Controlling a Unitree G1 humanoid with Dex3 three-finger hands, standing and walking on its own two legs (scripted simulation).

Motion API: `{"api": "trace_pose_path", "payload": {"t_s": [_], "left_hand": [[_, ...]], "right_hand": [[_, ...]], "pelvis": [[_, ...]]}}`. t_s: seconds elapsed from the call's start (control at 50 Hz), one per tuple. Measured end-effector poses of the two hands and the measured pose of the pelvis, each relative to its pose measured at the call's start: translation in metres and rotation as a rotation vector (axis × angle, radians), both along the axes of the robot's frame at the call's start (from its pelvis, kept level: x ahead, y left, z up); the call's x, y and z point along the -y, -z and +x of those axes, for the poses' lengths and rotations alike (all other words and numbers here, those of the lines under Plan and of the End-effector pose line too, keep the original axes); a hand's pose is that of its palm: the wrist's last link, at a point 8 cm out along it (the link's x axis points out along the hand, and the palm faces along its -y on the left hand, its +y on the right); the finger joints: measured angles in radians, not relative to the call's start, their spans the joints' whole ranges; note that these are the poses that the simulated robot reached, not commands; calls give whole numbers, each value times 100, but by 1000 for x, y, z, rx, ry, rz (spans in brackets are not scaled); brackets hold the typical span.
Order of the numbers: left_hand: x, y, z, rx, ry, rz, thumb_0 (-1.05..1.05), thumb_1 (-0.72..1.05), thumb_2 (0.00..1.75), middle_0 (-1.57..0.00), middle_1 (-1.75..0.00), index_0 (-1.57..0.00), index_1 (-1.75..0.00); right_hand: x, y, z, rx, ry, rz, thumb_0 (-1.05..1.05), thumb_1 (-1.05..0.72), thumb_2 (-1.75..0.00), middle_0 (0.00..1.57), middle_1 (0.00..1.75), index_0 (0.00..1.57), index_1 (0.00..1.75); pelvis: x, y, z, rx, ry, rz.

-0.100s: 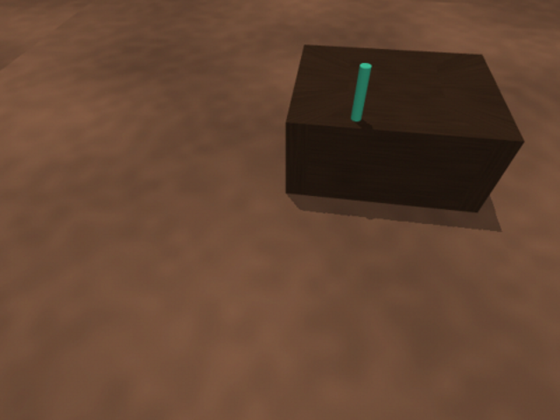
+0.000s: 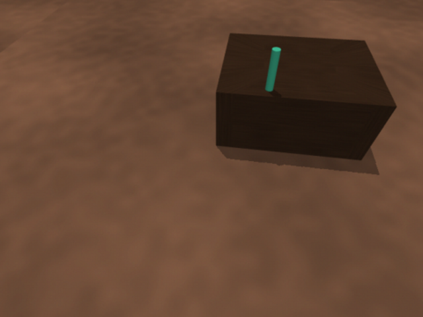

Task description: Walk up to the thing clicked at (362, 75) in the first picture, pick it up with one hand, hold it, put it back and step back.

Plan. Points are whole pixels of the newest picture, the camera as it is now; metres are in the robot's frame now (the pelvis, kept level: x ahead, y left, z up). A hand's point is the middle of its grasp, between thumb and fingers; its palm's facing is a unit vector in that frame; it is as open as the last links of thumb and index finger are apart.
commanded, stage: stand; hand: right
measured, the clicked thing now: (272, 70) +1.26 -0.31 -0.25
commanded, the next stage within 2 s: walk up in 1.02 s
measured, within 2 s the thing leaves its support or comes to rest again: neither
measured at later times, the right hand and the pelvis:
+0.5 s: hand out of the picture +0.08 -0.25 -0.16, palm faces -0.02 +0.94 -0.34, open 7.3 cm; pelvis +0.01 +0.00 +0.00, yaw +0 degrees
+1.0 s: hand out of the picture +0.08 -0.25 -0.16, palm faces -0.02 +0.94 -0.34, open 7.3 cm; pelvis +0.01 +0.00 +0.00, yaw +0 degrees
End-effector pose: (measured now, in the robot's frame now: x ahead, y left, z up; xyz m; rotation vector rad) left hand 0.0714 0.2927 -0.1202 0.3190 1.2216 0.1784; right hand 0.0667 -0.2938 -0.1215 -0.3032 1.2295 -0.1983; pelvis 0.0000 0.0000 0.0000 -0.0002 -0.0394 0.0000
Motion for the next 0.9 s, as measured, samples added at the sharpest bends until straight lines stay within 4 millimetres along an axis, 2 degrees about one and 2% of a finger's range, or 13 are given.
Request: {"api": "trace_pose_path", "payload": {"t_s": [0.3,0.9], "left_hand": [[0,-2,11,20,-1,2,0,91,90,-20,-30,-21,-30],[-1,-4,7,5,-13,11,0,91,90,-20,-30,-21,-30]], "right_hand": [[1,-2,12,17,-5,-4,0,-90,-90,20,30,21,30],[3,-1,13,7,-9,-2,1,-90,-90,20,30,21,30]], "pelvis": [[0,-1,6,3,-3,-2],[2,-1,9,2,-4,1]]}}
